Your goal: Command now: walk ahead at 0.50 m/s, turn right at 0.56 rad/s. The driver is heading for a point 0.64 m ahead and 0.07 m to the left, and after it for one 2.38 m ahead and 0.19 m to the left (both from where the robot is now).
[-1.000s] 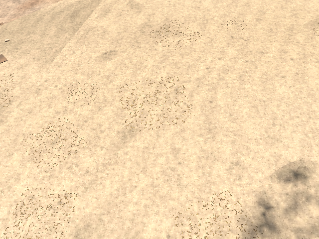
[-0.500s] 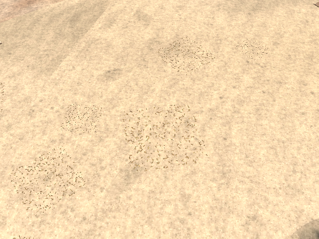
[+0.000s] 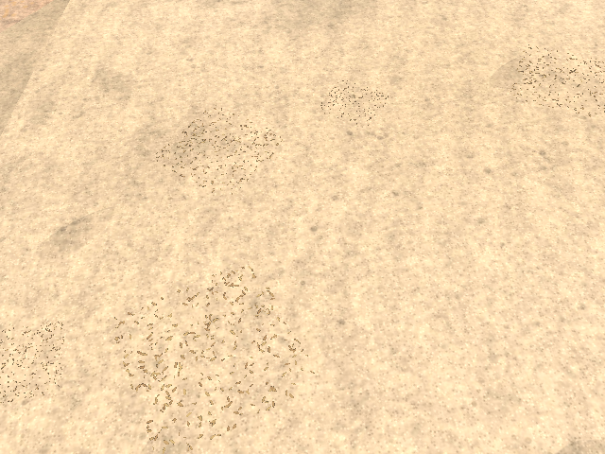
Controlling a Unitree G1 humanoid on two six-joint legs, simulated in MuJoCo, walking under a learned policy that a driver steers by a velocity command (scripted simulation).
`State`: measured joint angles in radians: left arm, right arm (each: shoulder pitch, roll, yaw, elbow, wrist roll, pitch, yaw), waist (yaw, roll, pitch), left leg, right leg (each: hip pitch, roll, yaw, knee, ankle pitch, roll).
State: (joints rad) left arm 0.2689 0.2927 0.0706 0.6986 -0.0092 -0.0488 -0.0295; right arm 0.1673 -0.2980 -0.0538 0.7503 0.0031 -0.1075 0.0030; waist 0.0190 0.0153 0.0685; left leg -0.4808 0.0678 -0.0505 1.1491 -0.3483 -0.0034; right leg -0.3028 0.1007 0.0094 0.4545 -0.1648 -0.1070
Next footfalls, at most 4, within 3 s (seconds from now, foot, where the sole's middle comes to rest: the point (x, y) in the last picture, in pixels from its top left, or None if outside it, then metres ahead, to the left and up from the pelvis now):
0.32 left None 0.38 0.13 -0.77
0.82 right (362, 365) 0.64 -0.07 -0.77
1.30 left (228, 294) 0.83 0.25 -0.77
1.80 right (323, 203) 1.13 0.01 -0.77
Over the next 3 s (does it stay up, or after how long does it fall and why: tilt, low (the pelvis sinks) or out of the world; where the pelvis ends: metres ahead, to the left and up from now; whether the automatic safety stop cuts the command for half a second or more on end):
stays up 1.46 0.08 0.01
